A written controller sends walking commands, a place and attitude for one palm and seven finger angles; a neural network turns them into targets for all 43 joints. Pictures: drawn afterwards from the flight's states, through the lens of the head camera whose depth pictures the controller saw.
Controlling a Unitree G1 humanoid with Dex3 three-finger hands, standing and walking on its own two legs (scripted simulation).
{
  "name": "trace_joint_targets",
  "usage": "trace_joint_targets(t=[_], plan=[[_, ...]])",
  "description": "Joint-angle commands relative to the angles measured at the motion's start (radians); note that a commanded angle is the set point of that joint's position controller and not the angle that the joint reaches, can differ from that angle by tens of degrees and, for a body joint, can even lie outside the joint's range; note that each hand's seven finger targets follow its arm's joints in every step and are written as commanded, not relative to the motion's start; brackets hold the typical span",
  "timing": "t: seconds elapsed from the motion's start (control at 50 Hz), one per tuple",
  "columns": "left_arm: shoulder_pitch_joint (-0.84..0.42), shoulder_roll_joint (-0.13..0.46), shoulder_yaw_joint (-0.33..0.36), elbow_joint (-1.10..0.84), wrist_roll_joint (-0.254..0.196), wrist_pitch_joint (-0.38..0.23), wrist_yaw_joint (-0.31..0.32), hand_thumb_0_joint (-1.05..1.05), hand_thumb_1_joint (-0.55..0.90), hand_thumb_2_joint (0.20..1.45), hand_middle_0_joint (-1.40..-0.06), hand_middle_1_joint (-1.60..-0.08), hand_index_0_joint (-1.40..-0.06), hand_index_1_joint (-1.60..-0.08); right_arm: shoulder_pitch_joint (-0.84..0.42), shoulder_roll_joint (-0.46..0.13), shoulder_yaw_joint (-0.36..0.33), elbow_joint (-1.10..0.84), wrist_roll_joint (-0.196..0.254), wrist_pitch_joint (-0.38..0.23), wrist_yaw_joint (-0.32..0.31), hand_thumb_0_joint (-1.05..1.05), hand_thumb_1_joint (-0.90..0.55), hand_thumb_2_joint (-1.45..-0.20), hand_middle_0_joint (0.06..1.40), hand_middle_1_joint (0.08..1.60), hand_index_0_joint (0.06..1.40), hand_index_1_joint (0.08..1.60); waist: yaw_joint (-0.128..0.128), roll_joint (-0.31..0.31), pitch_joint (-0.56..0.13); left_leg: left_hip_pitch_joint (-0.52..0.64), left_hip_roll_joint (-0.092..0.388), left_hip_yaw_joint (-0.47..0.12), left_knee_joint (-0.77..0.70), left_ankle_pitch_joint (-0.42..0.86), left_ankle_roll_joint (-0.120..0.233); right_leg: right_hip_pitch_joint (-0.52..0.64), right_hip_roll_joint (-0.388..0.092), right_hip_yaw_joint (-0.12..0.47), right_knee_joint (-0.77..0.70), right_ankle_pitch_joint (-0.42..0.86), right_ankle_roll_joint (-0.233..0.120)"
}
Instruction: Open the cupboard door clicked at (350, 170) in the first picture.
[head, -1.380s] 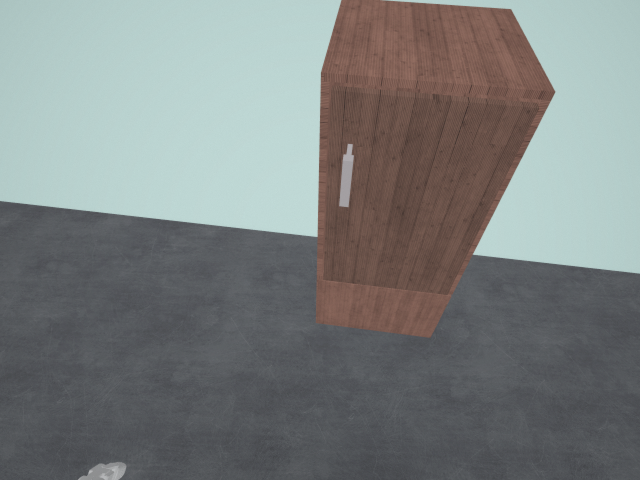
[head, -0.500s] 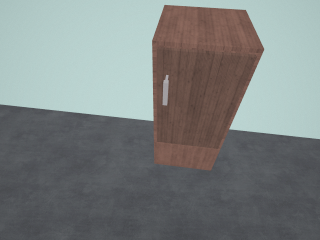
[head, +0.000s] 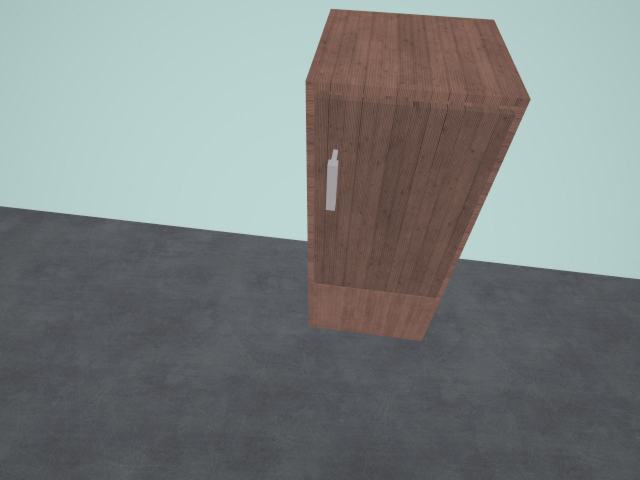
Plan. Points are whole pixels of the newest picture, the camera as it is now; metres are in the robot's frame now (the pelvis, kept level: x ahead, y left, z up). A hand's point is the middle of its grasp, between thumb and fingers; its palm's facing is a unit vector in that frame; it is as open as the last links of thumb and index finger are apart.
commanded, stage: look at it before walking up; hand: left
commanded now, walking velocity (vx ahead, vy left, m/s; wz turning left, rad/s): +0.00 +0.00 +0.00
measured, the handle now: (332, 180) +0.70 +0.02 -0.05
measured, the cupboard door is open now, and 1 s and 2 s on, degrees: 0 0 0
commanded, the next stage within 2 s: take the last steps up to it in 0.06 s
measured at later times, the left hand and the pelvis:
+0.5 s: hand out of the picture +0.05 +0.17 -0.18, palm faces -0.05 -0.97 -0.23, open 7.4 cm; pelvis +0.03 -0.03 -0.02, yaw -5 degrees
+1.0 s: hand out of the picture +0.13 +0.10 -0.20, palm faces -0.05 -0.98 -0.17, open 7.4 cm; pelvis +0.14 -0.06 -0.02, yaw -9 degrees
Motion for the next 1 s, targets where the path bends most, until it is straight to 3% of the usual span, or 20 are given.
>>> trace_joint_targets(t=[0.0,0.16,0.24,0.32,0.4,0.44,0.46,0.48,0.5,0.52,0.56,0.62,0.8,0.84,0.86,0.88,0.9,0.92,0.94,0.98], plan=[[-0.031,0.192,0.042,-0.062,0.002,-0.025,0.009,0.0,0.9,0.9,-0.2,-0.3,-0.2,-0.3,-0.035,-0.193,-0.036,-0.057,0.006,-0.023,-0.011,0.0,-0.9,-0.9,0.2,0.3,0.2,0.3,-0.005,0.0,-0.055,0.013,0.102,-0.078,-0.041,0.181,0.03,0.012,-0.124,0.097,-0.043,0.223,-0.019],[-0.032,0.191,0.041,-0.056,0.003,-0.022,0.008,0.0,0.9,0.9,-0.2,-0.3,-0.2,-0.3,-0.036,-0.194,-0.035,-0.054,0.006,-0.025,-0.012,0.0,-0.9,-0.9,0.2,0.3,0.2,0.3,-0.002,0.002,-0.038,0.002,0.101,-0.084,-0.055,0.161,0.03,0.012,-0.122,0.093,-0.056,0.185,-0.014],[0.051,0.074,0.02,-0.021,0.003,0.007,0.006,0.0,0.9,0.9,-0.2,-0.3,-0.2,-0.3,0.042,-0.085,-0.016,-0.023,-0.004,-0.004,-0.011,0.0,-0.9,-0.9,0.2,0.3,0.2,0.3,-0.008,0.007,-0.007,0.006,0.117,-0.065,-0.041,-0.012,0.019,-0.054,-0.086,0.079,-0.02,-0.005,-0.002],[0.081,0.051,0.04,-0.059,0.015,0.024,-0.019,0.0,0.9,0.9,-0.2,-0.3,-0.2,-0.3,0.083,-0.144,-0.051,-0.041,-0.011,0.003,-0.021,0.0,-0.9,-0.9,0.2,0.3,0.2,0.3,-0.016,0.104,0.068,-0.009,0.222,-0.176,-0.112,-0.267,0.089,-0.219,-0.01,0.014,0.152,-0.149,-0.003],[0.071,0.011,0.063,-0.117,0.019,0.025,-0.041,0.0,0.9,0.9,-0.2,-0.3,-0.2,-0.3,0.142,-0.148,-0.079,-0.058,-0.014,-0.011,-0.035,0.0,-0.9,-0.9,0.2,0.3,0.2,0.3,-0.03,0.154,0.092,0.0,0.341,-0.226,-0.087,-0.059,0.182,-0.308,-0.029,-0.02,0.317,-0.253,-0.005],[0.189,-0.022,0.071,-0.087,0.019,0.013,-0.047,0.0,0.9,0.9,-0.2,-0.3,-0.2,-0.3,0.101,-0.125,-0.079,-0.065,-0.016,-0.015,-0.038,0.0,-0.9,-0.9,0.2,0.3,0.2,0.3,0.03,0.129,0.034,-0.082,0.27,-0.088,0.069,0.03,0.121,-0.108,-0.016,-0.06,0.152,-0.132,-0.012],[0.272,0.002,0.08,-0.06,0.023,0.005,-0.042,0.0,0.9,0.9,-0.2,-0.3,-0.2,-0.3,0.101,-0.088,-0.073,-0.071,-0.011,-0.017,-0.036,0.0,-0.9,-0.9,0.2,0.3,0.2,0.3,0.063,0.027,-0.001,-0.215,0.185,0.001,0.235,-0.036,0.071,0.069,-0.049,0.004,0.033,-0.059,-0.032],[0.357,0.099,0.102,-0.032,0.029,-0.008,-0.024,0.0,0.9,0.9,-0.2,-0.3,-0.2,-0.3,0.092,0.003,-0.055,-0.102,0.0,-0.022,-0.031,0.0,-0.9,-0.9,0.2,0.3,0.2,0.3,0.082,-0.289,-0.008,-0.464,0.032,0.153,0.519,-0.273,0.005,0.22,-0.276,0.352,-0.099,-0.009,-0.118],[0.427,0.095,0.101,-0.012,0.01,-0.014,-0.008,0.0,0.9,0.9,-0.2,-0.3,-0.2,-0.3,0.03,-0.01,-0.054,-0.127,-0.005,-0.018,-0.031,0.0,-0.9,-0.9,0.2,0.3,0.2,0.3,0.118,-0.295,0.011,-0.509,0.028,0.067,0.678,-0.395,0.015,0.178,-0.34,0.449,-0.137,0.151,-0.166],[0.402,0.055,0.089,-0.013,0.011,-0.014,0.001,0.0,0.9,0.9,-0.2,-0.3,-0.2,-0.3,0.001,0.002,-0.057,-0.129,-0.001,-0.02,-0.031,0.0,-0.9,-0.9,0.2,0.3,0.2,0.3,0.098,-0.186,0.067,-0.54,0.059,0.022,0.774,-0.359,0.017,0.114,-0.348,0.439,-0.135,0.19,-0.236],[0.325,-0.011,0.07,-0.031,0.013,-0.023,0.009,0.0,0.9,0.9,-0.2,-0.3,-0.2,-0.3,0.022,0.041,-0.06,-0.108,-0.008,-0.016,-0.021,0.0,-0.9,-0.9,0.2,0.3,0.2,0.3,0.039,-0.023,0.084,-0.538,0.089,0.027,0.832,-0.237,0.002,0.071,-0.288,0.31,-0.111,0.246,-0.25],[0.314,-0.052,0.058,-0.035,0.017,-0.042,0.019,0.0,0.9,0.9,-0.2,-0.3,-0.2,-0.3,0.078,0.08,-0.063,-0.09,-0.012,-0.008,-0.01,0.0,-0.9,-0.9,0.2,0.3,0.2,0.3,0.0,-0.052,0.038,-0.499,0.089,0.052,0.787,-0.151,-0.013,0.06,-0.229,0.182,-0.102,0.39,-0.217],[0.351,-0.082,0.046,-0.003,0.017,-0.027,0.053,0.0,0.9,0.9,-0.2,-0.3,-0.2,-0.3,0.055,0.133,-0.04,-0.079,0.015,0.001,-0.036,0.0,-0.9,-0.9,0.2,0.3,0.2,0.3,0.001,-0.108,0.008,-0.319,0.004,0.093,0.367,-0.04,-0.002,0.113,-0.178,0.085,0.075,1.042,-0.101],[0.346,-0.066,0.058,-0.018,0.012,-0.018,0.06,0.0,0.9,0.9,-0.2,-0.3,-0.2,-0.3,0.105,0.123,-0.049,-0.077,0.01,0.008,-0.049,0.0,-0.9,-0.9,0.2,0.3,0.2,0.3,-0.026,-0.093,0.015,-0.234,-0.044,0.112,0.281,0.043,0.017,0.083,-0.158,0.087,0.17,1.154,-0.061],[0.331,-0.056,0.064,-0.031,0.008,-0.013,0.063,0.0,0.9,0.9,-0.2,-0.3,-0.2,-0.3,0.166,0.108,-0.057,-0.069,0.006,0.012,-0.055,0.0,-0.9,-0.9,0.2,0.3,0.2,0.3,-0.055,-0.084,-0.007,-0.139,-0.032,0.102,0.213,0.18,0.035,0.046,-0.145,0.084,0.25,1.141,-0.031],[0.313,-0.061,0.065,-0.047,-0.001,-0.01,0.063,0.0,0.9,0.9,-0.2,-0.3,-0.2,-0.3,0.238,0.075,-0.068,-0.061,0.001,0.013,-0.058,0.0,-0.9,-0.9,0.2,0.3,0.2,0.3,-0.087,-0.049,-0.049,0.055,0.076,0.021,0.205,0.577,0.096,-0.101,-0.1,0.047,0.388,0.975,0.022],[0.305,-0.105,0.056,-0.066,-0.015,-0.013,0.068,0.0,0.9,0.9,-0.2,-0.3,-0.2,-0.3,0.337,0.033,-0.086,-0.05,-0.003,0.013,-0.057,0.0,-0.9,-0.9,0.2,0.3,0.2,0.3,-0.12,0.109,-0.119,0.24,0.267,-0.135,0.19,1.042,0.205,-0.277,0.001,-0.021,0.655,0.371,0.051],[0.296,-0.126,0.059,-0.086,-0.013,-0.018,0.068,0.0,0.9,0.9,-0.2,-0.3,-0.2,-0.3,0.331,0.006,-0.082,-0.05,0.012,0.013,-0.061,0.0,-0.9,-0.9,0.2,0.3,0.2,0.3,-0.09,0.222,-0.117,0.134,0.405,-0.251,0.105,1.331,0.297,-0.292,0.078,0.023,0.912,-0.436,0.046],[0.287,-0.09,0.075,-0.092,-0.004,0.005,0.067,0.0,0.9,0.9,-0.2,-0.3,-0.2,-0.3,0.253,0.005,-0.072,-0.086,0.012,0.006,-0.065,0.0,-0.9,-0.9,0.2,0.3,0.2,0.3,-0.055,0.16,-0.107,0.033,0.423,-0.278,0.094,1.177,0.32,-0.275,0.03,0.101,0.951,-0.45,0.019],[0.255,-0.106,0.088,-0.102,0.005,0.027,0.054,0.0,0.9,0.9,-0.2,-0.3,-0.2,-0.3,0.086,0.051,-0.064,-0.15,-0.006,0.005,-0.063,0.0,-0.9,-0.9,0.2,0.3,0.2,0.3,0.003,0.066,-0.035,-0.115,0.336,-0.184,0.052,0.797,0.273,-0.299,-0.008,0.082,0.948,-0.348,0.029]])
